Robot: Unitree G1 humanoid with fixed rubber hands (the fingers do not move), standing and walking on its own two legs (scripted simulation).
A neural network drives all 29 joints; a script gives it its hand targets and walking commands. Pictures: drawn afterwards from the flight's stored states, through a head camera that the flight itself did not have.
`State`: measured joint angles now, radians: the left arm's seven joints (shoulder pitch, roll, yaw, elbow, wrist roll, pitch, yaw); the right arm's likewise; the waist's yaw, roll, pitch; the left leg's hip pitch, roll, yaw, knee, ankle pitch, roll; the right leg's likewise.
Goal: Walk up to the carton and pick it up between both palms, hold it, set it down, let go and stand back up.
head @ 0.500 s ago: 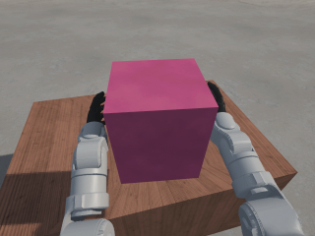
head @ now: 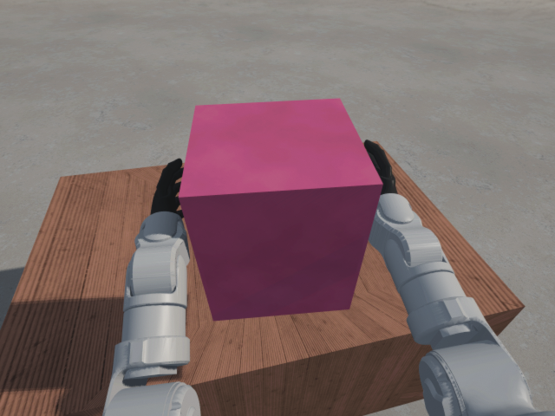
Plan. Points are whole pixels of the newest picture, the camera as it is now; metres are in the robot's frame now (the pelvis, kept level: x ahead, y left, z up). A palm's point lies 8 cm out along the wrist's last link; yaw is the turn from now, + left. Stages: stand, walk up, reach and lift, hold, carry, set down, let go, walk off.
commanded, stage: hold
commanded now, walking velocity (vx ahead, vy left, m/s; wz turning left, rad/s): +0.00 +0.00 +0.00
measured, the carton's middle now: (275, 211) +0.38 -0.01 +0.14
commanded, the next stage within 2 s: set down in 1.46 s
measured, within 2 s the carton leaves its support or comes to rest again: neither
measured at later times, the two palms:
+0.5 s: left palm (168, 214) +0.36 +0.14 +0.16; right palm (382, 198) +0.36 -0.16 +0.17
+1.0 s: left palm (168, 215) +0.36 +0.14 +0.16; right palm (381, 196) +0.37 -0.16 +0.17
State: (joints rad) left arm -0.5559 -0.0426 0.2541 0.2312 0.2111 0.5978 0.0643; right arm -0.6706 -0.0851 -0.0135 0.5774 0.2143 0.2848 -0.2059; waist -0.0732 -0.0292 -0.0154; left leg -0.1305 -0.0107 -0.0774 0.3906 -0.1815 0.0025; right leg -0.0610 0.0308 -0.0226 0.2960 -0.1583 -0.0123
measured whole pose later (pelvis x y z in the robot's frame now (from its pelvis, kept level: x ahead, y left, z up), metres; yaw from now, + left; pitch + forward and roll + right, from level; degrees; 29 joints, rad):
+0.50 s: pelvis +0.00 +0.00 +0.00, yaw +0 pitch -5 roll -1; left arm -0.56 -0.05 0.25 0.22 0.22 0.61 0.06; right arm -0.66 -0.09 -0.02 0.57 0.22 0.28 -0.21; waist -0.08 -0.02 -0.01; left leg -0.12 -0.01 -0.07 0.40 -0.18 0.01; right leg -0.05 0.03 -0.02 0.30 -0.16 -0.01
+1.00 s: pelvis +0.00 +0.00 +0.00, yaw +0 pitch -5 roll -1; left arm -0.54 -0.05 0.25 0.21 0.22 0.61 0.06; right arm -0.65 -0.09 0.00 0.56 0.23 0.29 -0.21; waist -0.08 -0.02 -0.01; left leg -0.11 -0.01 -0.08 0.40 -0.19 0.00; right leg -0.04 0.03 -0.02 0.29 -0.16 -0.01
